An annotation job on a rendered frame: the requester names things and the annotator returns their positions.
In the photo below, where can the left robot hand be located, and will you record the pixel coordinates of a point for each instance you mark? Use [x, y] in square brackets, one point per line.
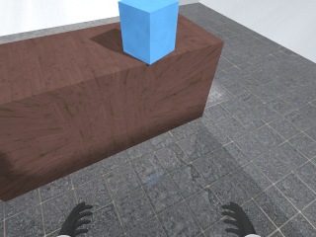
[71, 223]

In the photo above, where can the right robot hand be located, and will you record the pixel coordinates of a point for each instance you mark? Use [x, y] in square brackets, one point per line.
[242, 222]

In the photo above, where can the carton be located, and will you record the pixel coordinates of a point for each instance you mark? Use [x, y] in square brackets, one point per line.
[148, 27]

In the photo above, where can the pedestal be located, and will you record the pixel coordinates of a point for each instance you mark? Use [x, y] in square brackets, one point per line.
[72, 99]

